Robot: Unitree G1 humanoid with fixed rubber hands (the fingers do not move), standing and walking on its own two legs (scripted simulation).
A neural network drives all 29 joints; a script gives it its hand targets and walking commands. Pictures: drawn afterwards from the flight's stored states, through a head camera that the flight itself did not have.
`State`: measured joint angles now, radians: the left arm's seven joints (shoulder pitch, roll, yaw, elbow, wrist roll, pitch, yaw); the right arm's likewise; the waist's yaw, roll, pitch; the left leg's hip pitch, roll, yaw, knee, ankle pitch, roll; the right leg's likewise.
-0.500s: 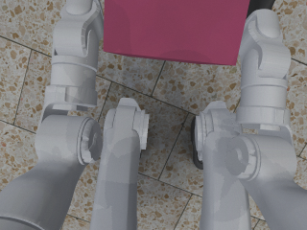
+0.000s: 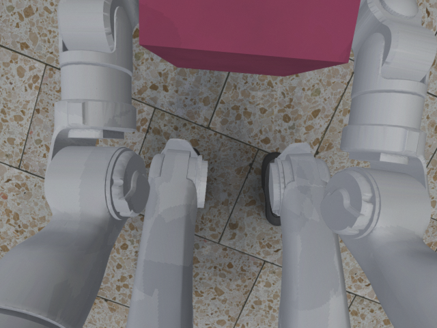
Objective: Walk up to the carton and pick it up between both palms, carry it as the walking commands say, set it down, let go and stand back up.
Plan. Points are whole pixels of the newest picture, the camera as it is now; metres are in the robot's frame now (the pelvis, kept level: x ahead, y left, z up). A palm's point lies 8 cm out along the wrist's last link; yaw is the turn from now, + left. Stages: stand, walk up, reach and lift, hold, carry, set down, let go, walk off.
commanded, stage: reach and lift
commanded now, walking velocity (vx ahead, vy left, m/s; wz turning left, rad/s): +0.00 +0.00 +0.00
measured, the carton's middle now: out of the picture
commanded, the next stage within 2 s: none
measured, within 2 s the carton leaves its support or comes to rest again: neither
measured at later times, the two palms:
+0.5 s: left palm out of the picture +0.54 +0.15 -0.01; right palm out of the picture +0.52 -0.15 -0.01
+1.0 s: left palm out of the picture +0.52 +0.14 +0.07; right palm out of the picture +0.50 -0.15 +0.06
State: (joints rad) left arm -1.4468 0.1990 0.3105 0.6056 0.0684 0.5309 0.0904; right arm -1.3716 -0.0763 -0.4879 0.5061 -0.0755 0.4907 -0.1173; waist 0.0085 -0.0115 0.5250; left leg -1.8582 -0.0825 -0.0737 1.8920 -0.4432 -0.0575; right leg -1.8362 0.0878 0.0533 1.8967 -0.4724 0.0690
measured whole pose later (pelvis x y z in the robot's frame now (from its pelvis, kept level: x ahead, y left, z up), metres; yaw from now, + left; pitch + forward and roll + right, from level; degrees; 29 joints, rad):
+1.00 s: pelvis +0.00 +0.01 +0.11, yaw +1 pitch +13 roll -1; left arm -1.23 0.14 0.26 0.59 0.06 0.53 0.10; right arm -1.13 -0.03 -0.44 0.43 -0.10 0.53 -0.11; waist -0.02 0.00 0.52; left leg -1.37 -0.07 -0.07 1.52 -0.38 -0.03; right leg -1.34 0.07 0.07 1.52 -0.41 0.06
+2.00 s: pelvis +0.07 +0.00 +0.25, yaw +1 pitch +12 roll -1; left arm -0.73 -0.02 0.32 0.68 0.22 0.50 0.02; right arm -0.67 0.13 -0.45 0.56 -0.25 0.50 -0.05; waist -0.02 -0.01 0.01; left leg -0.86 -0.06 -0.09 0.96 -0.30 -0.02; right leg -0.83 0.04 0.07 0.96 -0.33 0.03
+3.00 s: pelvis +0.14 +0.01 +0.31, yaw +0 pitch -10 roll +0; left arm -0.27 -0.13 0.19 0.30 0.21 0.74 0.02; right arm -0.25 0.15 -0.24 0.24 -0.22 0.76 -0.02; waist -0.04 0.02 0.06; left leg -0.06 -0.03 -0.07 0.49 -0.24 0.00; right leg -0.05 0.02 0.11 0.48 -0.25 0.02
